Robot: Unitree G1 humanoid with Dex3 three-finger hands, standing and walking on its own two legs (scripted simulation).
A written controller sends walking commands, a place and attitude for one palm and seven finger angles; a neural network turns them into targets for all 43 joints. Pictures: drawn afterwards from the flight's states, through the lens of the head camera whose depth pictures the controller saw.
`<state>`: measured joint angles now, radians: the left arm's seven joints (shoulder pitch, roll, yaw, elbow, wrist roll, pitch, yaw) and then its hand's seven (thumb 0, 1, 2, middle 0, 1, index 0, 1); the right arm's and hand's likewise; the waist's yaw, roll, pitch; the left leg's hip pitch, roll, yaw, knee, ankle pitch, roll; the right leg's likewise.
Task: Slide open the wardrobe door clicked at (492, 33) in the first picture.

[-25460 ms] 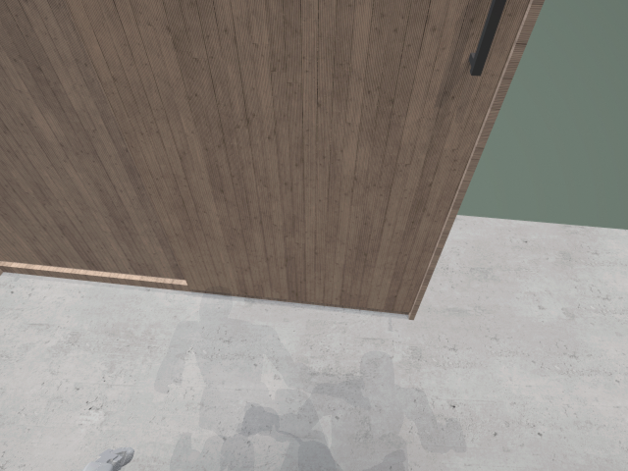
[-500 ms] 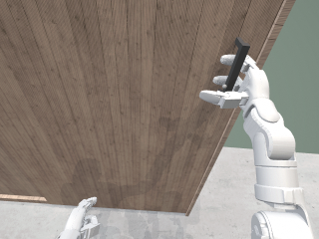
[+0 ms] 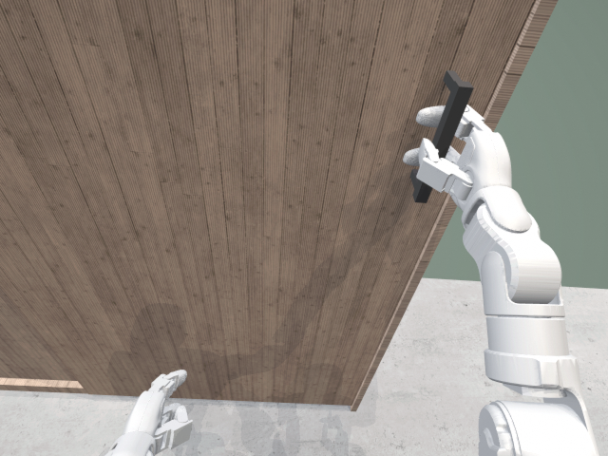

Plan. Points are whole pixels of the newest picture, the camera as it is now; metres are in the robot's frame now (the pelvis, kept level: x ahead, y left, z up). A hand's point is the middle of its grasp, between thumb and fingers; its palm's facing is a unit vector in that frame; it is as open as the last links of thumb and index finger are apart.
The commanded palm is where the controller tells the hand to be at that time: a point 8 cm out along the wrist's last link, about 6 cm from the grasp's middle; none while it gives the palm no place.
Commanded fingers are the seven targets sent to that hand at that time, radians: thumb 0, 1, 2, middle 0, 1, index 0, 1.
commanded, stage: grip the handle and tug to test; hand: right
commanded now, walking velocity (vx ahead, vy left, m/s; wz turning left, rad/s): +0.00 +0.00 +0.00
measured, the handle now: (435, 140) +0.44 -0.13 +0.25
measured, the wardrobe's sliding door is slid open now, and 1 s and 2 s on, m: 0.00 0.00 0.04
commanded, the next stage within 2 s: tug the door sideways, standing still in 0.62 s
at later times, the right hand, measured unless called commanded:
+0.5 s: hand (425, 166) +0.38 -0.11 +0.24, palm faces -0.01 +1.00 -0.02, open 5.6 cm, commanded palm +0.33 -0.16 +0.25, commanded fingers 0.00 -0.90 -0.90 0.45 1.40 0.45 1.40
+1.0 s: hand (423, 167) +0.38 -0.10 +0.24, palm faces +0.02 +1.00 -0.04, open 5.6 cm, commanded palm +0.36 -0.13 +0.25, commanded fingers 0.00 -0.90 -0.90 0.45 1.40 0.45 1.40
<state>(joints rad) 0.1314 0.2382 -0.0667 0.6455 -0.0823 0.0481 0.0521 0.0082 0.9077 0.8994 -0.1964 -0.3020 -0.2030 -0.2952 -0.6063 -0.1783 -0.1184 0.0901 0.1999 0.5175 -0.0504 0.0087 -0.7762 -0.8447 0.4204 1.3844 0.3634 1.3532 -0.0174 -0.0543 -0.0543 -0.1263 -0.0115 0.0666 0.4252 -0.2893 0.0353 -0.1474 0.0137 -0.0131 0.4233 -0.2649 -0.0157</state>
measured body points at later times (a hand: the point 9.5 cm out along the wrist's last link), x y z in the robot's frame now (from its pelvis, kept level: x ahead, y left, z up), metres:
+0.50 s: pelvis +0.01 +0.00 +0.00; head -0.02 +0.02 +0.45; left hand +0.19 +0.22 -0.09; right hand +0.38 -0.16 +0.25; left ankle -0.04 +0.09 -0.74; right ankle -0.02 -0.11 -0.74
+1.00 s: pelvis +0.04 +0.00 +0.00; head +0.04 +0.03 +0.45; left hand +0.26 +0.20 -0.09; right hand +0.38 -0.16 +0.25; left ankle -0.04 +0.09 -0.74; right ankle -0.02 -0.11 -0.74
